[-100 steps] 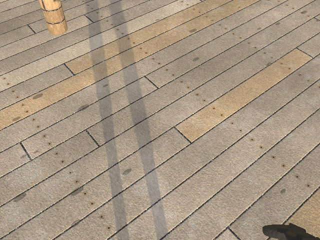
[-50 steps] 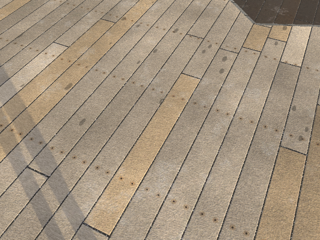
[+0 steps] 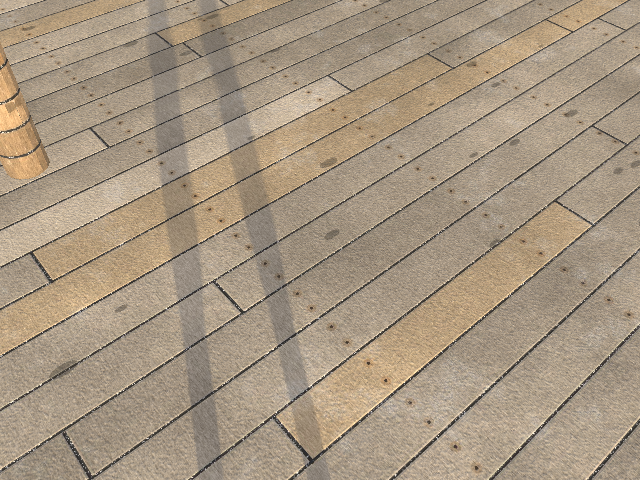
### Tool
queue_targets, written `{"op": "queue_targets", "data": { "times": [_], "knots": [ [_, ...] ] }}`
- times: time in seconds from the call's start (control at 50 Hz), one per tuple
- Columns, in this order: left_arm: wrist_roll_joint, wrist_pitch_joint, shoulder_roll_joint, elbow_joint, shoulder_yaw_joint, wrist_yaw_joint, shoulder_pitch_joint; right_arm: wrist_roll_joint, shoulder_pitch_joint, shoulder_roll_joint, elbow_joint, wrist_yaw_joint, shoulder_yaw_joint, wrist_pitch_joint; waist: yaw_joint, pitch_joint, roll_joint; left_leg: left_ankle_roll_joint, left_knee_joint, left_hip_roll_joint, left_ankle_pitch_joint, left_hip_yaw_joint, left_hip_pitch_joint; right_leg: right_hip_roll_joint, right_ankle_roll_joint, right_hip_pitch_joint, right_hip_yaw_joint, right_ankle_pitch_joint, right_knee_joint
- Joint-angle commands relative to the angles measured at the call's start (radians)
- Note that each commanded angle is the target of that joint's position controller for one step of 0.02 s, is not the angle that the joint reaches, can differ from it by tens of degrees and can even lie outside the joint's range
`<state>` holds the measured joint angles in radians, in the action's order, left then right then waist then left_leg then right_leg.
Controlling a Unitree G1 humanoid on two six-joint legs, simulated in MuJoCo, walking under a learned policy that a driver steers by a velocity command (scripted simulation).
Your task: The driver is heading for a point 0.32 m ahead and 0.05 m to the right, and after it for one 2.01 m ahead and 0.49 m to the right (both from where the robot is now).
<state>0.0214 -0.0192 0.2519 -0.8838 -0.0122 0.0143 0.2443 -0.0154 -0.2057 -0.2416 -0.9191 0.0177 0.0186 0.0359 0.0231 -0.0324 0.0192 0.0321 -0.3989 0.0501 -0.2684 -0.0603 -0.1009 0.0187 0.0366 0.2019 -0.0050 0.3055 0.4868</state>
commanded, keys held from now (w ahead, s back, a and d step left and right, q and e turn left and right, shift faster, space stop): w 0.34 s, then w+e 0.66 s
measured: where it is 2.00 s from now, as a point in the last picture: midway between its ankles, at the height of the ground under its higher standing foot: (460, 336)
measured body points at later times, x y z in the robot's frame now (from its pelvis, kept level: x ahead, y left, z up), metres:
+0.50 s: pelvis +0.14 -0.05 +0.01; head +0.16 -0.07 +0.46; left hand +0.10 +0.20 -0.13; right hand +0.25 -0.31 -0.13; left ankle +0.20 +0.09 -0.68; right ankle +0.07 -0.12 -0.74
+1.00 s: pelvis +0.41 -0.04 +0.00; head +0.43 -0.04 +0.45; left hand +0.59 +0.19 -0.13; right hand +0.36 -0.31 -0.12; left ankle +0.42 +0.04 -0.74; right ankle +0.41 -0.19 -0.66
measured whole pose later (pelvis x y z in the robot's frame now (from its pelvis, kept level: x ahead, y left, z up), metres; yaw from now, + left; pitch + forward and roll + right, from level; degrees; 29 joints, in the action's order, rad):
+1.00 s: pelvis +0.41 -0.04 +0.00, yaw -19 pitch +0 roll +1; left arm 0.03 0.00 0.29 -0.87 -0.07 -0.05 0.19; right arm -0.02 -0.32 -0.25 -0.92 0.01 0.05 -0.10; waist -0.01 -0.04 0.04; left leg 0.06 -0.30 0.03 -0.19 0.18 -0.11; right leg -0.07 0.06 0.61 0.01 0.20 1.09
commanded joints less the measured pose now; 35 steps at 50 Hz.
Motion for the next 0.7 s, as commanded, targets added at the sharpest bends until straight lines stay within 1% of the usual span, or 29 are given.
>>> {"op": "queue_targets", "data": {
  "times": [0.02,0.04,0.06,0.08,0.1,0.14,0.18,0.2,0.22,0.24,0.26,0.28,0.3,0.32,0.34,0.36,0.38,0.4,0.42,0.46,0.52,0.56,0.6,0.62,0.64,0.66,0.68,0.7],
  "knots": [
    [0.016,0.011,0.123,0.066,-0.036,-0.013,-0.091,-0.007,-0.071,-0.196,0.001,0.004,0.046,-0.012,-0.069,-0.120,-0.221,0.166,0.268,-0.265,-0.458,-0.352,-0.048,0.014,0.019,0.198,-0.039,0.128,0.137],
    [0.013,0.017,0.114,0.072,-0.035,-0.019,-0.101,-0.011,-0.093,-0.193,-0.011,0.003,0.048,-0.018,-0.079,-0.142,-0.231,0.188,0.294,-0.289,-0.445,-0.383,-0.028,-0.006,0.023,0.261,-0.022,0.149,0.203],
    [0.011,0.025,0.114,0.075,-0.036,-0.023,-0.103,-0.013,-0.109,-0.185,-0.020,0.002,0.049,-0.026,-0.080,-0.146,-0.209,0.207,0.303,-0.307,-0.400,-0.401,0.015,-0.023,0.025,0.322,-0.005,0.164,0.259],
    [0.010,0.035,0.115,0.074,-0.038,-0.027,-0.099,-0.010,-0.113,-0.180,-0.025,0.002,0.050,-0.036,-0.073,-0.137,-0.179,0.216,0.301,-0.309,-0.345,-0.391,0.055,-0.038,0.025,0.358,0.004,0.160,0.284],
    [0.009,0.045,0.114,0.073,-0.040,-0.032,-0.100,-0.006,-0.108,-0.176,-0.028,0.001,0.052,-0.046,-0.066,-0.123,-0.158,0.215,0.294,-0.299,-0.291,-0.361,0.080,-0.045,0.021,0.362,0.001,0.149,0.275],
    [0.006,0.057,0.102,0.075,-0.039,-0.040,-0.111,-0.004,-0.099,-0.176,-0.033,-0.002,0.056,-0.062,-0.060,-0.093,-0.151,0.204,0.276,-0.269,-0.193,-0.292,0.076,-0.042,0.016,0.304,-0.018,0.114,0.220],
    [0.001,0.059,0.091,0.072,-0.039,-0.042,-0.095,-0.001,-0.083,-0.180,-0.038,-0.007,0.060,-0.071,-0.041,-0.078,-0.156,0.189,0.255,-0.249,-0.138,-0.237,-0.003,-0.029,0.020,0.174,-0.044,0.067,0.124],
    [-0.001,0.059,0.083,0.057,-0.040,-0.040,-0.051,0.003,-0.060,-0.184,-0.035,-0.010,0.063,-0.072,-0.010,-0.074,-0.145,0.172,0.226,-0.233,-0.124,-0.202,-0.081,-0.016,0.025,0.056,-0.068,0.007,0.045],
    [-0.001,0.060,0.079,0.022,-0.043,-0.036,0.032,0.009,-0.039,-0.184,-0.032,-0.012,0.064,-0.072,0.032,-0.063,-0.115,0.154,0.168,-0.209,-0.125,-0.169,-0.184,0.011,0.026,-0.104,-0.093,-0.063,-0.031],
    [0.002,0.065,0.106,-0.018,-0.055,-0.027,0.134,0.003,-0.040,-0.164,-0.030,-0.012,0.058,-0.076,0.070,-0.034,-0.058,0.131,0.067,-0.171,-0.116,-0.136,-0.295,0.019,0.026,-0.275,-0.066,-0.037,-0.061],
    [0.014,0.076,0.176,-0.046,-0.074,-0.013,0.261,-0.004,-0.012,-0.104,-0.008,-0.017,0.040,-0.085,0.131,0.010,0.116,0.088,-0.208,-0.079,-0.122,-0.028,-0.411,-0.156,0.052,-0.405,0.171,0.153,-0.196],
    [0.007,0.077,0.302,-0.068,-0.102,-0.014,0.359,0.001,0.005,-0.061,0.037,-0.021,0.027,-0.092,0.145,0.042,0.329,0.062,-0.486,0.045,-0.292,0.070,-0.585,-0.393,0.155,-0.426,0.623,0.464,-0.382],
    [0.008,0.071,0.221,-0.062,-0.082,-0.016,0.281,-0.016,0.009,-0.138,0.027,-0.020,0.045,-0.087,0.079,-0.049,0.147,0.084,-0.642,-0.019,-0.265,-0.027,-0.610,-0.412,0.186,-0.300,0.647,0.526,-0.388],
    [0.003,0.075,0.172,-0.027,-0.067,-0.021,0.170,-0.013,-0.002,-0.133,0.015,-0.034,0.046,-0.090,0.021,-0.106,0.068,0.094,-0.672,-0.066,-0.157,-0.038,-0.607,-0.368,0.176,-0.218,0.554,0.457,-0.381],
    [0.002,0.083,0.139,-0.010,-0.058,-0.023,0.108,-0.009,-0.025,-0.119,-0.002,-0.045,0.041,-0.093,-0.011,-0.107,0.041,0.085,-0.657,-0.099,-0.076,-0.021,-0.574,-0.315,0.155,-0.184,0.452,0.326,-0.389],
    [-0.003,0.092,0.125,-0.010,-0.051,-0.022,0.099,-0.018,-0.019,-0.112,-0.005,-0.051,0.040,-0.095,-0.022,-0.094,0.040,0.070,-0.637,-0.122,-0.020,0.005,-0.551,-0.277,0.147,-0.180,0.384,0.191,-0.395],
    [-0.004,0.100,0.111,-0.021,-0.044,-0.023,0.110,-0.030,-0.014,-0.106,-0.010,-0.055,0.037,-0.092,-0.022,-0.077,0.048,0.051,-0.630,-0.128,0.024,0.029,-0.535,-0.241,0.141,-0.186,0.321,0.050,-0.390],
    [-0.007,0.106,0.108,-0.038,-0.042,-0.024,0.142,-0.033,-0.003,-0.100,-0.006,-0.058,0.035,-0.089,-0.020,-0.060,0.053,0.035,-0.626,-0.126,0.051,0.049,-0.534,-0.224,0.146,-0.201,0.285,-0.074,-0.378],
    [-0.011,0.110,0.108,-0.056,-0.041,-0.024,0.175,-0.033,0.019,-0.097,0.005,-0.059,0.034,-0.086,-0.018,-0.056,0.054,0.017,-0.612,-0.125,0.067,0.062,-0.550,-0.218,0.155,-0.214,0.262,-0.180,-0.368],
    [-0.018,0.111,0.107,-0.082,-0.040,-0.019,0.224,-0.031,0.085,-0.088,0.033,-0.059,0.030,-0.080,-0.008,-0.065,0.048,-0.018,-0.563,-0.120,0.095,0.082,-0.591,-0.208,0.175,-0.224,0.236,-0.297,-0.361],
    [-0.015,0.103,0.100,-0.100,-0.038,-0.013,0.257,-0.024,0.214,-0.072,0.089,-0.058,0.019,-0.078,0.015,-0.089,0.052,-0.053,-0.415,-0.100,0.149,0.107,-0.598,-0.183,0.183,-0.198,0.214,-0.385,-0.353],
    [-0.011,0.102,0.102,-0.108,-0.039,-0.010,0.273,-0.017,0.281,-0.061,0.121,-0.058,0.010,-0.080,0.031,-0.089,0.065,-0.057,-0.317,-0.080,0.196,0.118,-0.555,-0.171,0.177,-0.183,0.206,-0.458,-0.332],
    [-0.009,0.101,0.111,-0.112,-0.043,-0.008,0.282,-0.008,0.325,-0.066,0.151,-0.054,0.007,-0.081,0.042,-0.083,0.072,-0.049,-0.252,-0.067,0.219,0.117,-0.515,-0.177,0.172,-0.189,0.217,-0.525,-0.306],
    [-0.009,0.101,0.115,-0.112,-0.046,-0.007,0.279,-0.004,0.335,-0.073,0.164,-0.051,0.008,-0.083,0.040,-0.078,0.076,-0.040,-0.229,-0.065,0.223,0.109,-0.495,-0.185,0.167,-0.198,0.229,-0.556,-0.291],
    [-0.008,0.100,0.120,-0.110,-0.049,-0.004,0.270,-0.002,0.331,-0.083,0.173,-0.047,0.010,-0.085,0.031,-0.072,0.078,-0.028,-0.208,-0.062,0.218,0.101,-0.466,-0.194,0.159,-0.208,0.241,-0.589,-0.273],
    [-0.008,0.098,0.126,-0.105,-0.052,-0.002,0.249,0.000,0.302,-0.096,0.173,-0.043,0.014,-0.089,0.010,-0.061,0.078,-0.014,-0.181,-0.057,0.202,0.092,-0.411,-0.199,0.146,-0.208,0.247,-0.628,-0.246],
    [-0.007,0.097,0.136,-0.096,-0.056,-0.001,0.217,0.001,0.237,-0.111,0.160,-0.036,0.021,-0.094,-0.024,-0.035,0.080,0.001,-0.155,-0.040,0.170,0.091,-0.314,-0.193,0.126,-0.195,0.241,-0.714,-0.190],
    [-0.008,0.097,0.147,-0.089,-0.061,-0.003,0.197,0.001,0.129,-0.134,0.130,-0.027,0.034,-0.101,-0.067,0.021,0.072,0.018,-0.127,-0.016,0.139,0.096,-0.176,-0.172,0.108,-0.183,0.230,-0.811,-0.074]
  ]
}}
